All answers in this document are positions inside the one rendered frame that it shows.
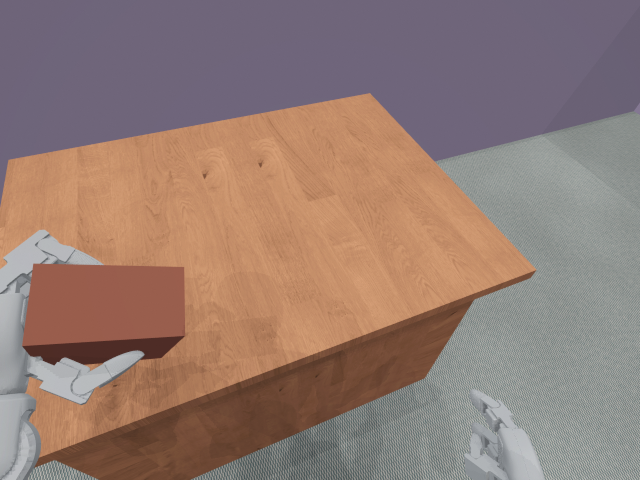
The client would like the left robot forearm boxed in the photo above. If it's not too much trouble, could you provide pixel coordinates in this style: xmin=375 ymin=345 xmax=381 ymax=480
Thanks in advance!
xmin=0 ymin=393 xmax=41 ymax=480

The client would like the table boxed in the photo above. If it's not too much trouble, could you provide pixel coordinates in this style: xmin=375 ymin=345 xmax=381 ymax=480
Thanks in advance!
xmin=0 ymin=93 xmax=536 ymax=480

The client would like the sponge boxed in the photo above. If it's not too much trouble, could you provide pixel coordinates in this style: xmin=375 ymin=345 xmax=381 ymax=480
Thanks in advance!
xmin=22 ymin=264 xmax=185 ymax=365

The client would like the right robot hand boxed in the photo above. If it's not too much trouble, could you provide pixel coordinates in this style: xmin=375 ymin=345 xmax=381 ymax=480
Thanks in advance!
xmin=464 ymin=389 xmax=545 ymax=480

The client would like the left robot hand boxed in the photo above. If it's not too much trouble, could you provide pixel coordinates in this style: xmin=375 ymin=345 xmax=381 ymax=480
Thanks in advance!
xmin=0 ymin=230 xmax=145 ymax=405

